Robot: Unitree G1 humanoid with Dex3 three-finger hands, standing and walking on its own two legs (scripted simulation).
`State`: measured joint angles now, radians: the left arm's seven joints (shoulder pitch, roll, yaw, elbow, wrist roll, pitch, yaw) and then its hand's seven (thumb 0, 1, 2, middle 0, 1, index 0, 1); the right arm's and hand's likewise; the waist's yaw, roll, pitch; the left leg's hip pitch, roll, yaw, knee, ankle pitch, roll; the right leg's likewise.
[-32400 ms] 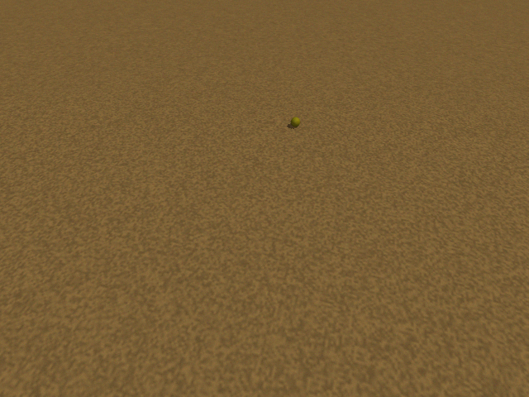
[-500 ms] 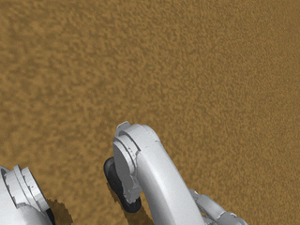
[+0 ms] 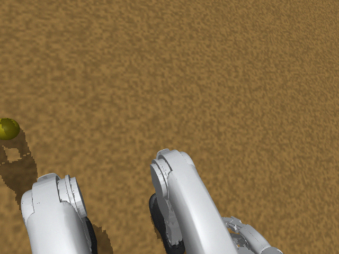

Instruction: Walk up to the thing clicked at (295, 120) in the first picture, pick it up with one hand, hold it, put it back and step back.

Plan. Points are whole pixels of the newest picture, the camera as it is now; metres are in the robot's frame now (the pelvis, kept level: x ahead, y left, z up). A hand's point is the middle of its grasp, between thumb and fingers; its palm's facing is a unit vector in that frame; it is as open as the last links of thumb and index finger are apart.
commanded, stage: withdraw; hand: left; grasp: from above
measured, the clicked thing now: (6, 129) +0.47 +0.34 -0.29
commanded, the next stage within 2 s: home in 0.52 s
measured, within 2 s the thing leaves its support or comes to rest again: neither
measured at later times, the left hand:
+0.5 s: hand out of the picture +0.43 +0.35 -0.16, palm faces -0.45 -0.10 -0.89, open 14.1 cm
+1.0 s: hand out of the picture +0.38 +0.32 -0.02, palm faces -0.34 -0.42 -0.84, open 10.5 cm
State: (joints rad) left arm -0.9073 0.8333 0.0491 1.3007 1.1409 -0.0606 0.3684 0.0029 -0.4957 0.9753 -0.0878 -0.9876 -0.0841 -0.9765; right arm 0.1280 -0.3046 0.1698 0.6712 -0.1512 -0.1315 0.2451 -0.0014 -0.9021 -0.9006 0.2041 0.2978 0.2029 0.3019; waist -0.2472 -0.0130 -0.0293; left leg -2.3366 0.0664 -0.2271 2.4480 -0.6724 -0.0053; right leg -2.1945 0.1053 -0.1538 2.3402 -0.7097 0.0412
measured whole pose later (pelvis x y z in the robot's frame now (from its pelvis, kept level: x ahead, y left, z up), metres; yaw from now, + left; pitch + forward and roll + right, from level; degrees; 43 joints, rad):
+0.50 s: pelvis -0.02 -0.01 +0.00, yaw +3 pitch +30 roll -10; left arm -1.01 0.86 0.04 1.41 1.24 -0.21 0.28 0.00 -0.50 0.99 -0.09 -0.99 -0.08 -0.98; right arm 0.16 -0.32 0.16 0.68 -0.13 -0.01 0.11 0.00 -0.90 -0.90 0.20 0.30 0.20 0.30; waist -0.27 -0.06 0.02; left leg -2.35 0.04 -0.19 2.39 -0.58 -0.01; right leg -2.21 0.07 -0.13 2.33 -0.66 0.03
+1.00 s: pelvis +0.00 +0.00 +0.09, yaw +6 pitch +35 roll -7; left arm -0.60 0.60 0.05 0.81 0.76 0.03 0.04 0.00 0.28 0.85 -0.22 -0.47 -0.20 -0.47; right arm 0.19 -0.27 0.03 0.65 -0.03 0.03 0.11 0.00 -0.90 -0.90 0.21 0.30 0.20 0.30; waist -0.12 0.05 -0.16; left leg -2.10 0.07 -0.11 2.13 -0.64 0.00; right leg -2.00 0.07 -0.07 2.08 -0.70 0.02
